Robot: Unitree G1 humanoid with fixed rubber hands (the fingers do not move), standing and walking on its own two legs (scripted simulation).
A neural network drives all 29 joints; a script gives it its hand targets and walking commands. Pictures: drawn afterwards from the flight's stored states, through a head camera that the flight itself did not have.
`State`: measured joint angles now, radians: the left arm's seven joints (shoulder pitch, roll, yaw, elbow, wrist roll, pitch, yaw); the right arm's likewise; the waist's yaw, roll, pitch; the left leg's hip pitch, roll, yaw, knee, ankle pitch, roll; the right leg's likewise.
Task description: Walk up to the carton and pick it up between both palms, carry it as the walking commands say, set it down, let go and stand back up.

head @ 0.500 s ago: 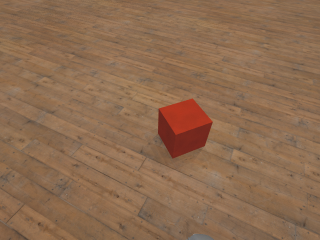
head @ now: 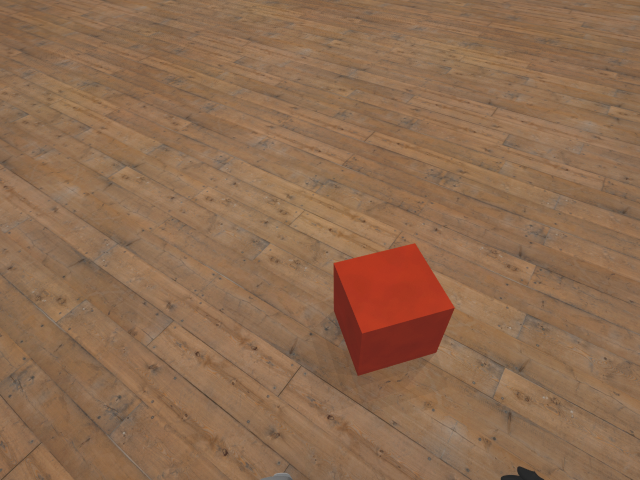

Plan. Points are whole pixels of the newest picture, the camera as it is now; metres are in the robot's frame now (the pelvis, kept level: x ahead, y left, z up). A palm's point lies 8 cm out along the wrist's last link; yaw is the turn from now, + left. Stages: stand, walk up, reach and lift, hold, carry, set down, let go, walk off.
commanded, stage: walk up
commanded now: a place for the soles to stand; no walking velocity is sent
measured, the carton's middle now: (386, 309) +0.76 -0.14 -0.63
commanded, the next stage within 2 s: none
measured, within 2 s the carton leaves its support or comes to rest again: neither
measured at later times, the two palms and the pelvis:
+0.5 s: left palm (280, 372) +0.31 +0.11 -0.12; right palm out of the picture +0.21 -0.41 -0.14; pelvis +0.19 -0.14 -0.03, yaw +0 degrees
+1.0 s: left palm (299, 356) +0.34 +0.08 -0.12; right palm (591, 318) +0.41 -0.41 -0.11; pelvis +0.28 -0.17 +0.00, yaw +5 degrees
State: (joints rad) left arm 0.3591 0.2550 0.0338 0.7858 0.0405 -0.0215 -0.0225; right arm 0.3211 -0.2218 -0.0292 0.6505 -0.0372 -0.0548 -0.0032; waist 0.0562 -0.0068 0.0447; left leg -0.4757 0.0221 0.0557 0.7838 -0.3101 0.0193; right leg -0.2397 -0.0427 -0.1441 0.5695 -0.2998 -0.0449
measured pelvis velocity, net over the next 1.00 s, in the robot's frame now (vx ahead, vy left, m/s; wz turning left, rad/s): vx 0.28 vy -0.17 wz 0.09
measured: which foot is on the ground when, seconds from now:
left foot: up 0.00-0.04, down 0.06-0.42, up 0.44-0.70, down 0.72-1.00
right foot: down 0.00-0.06, up 0.08-0.40, down 0.42-1.00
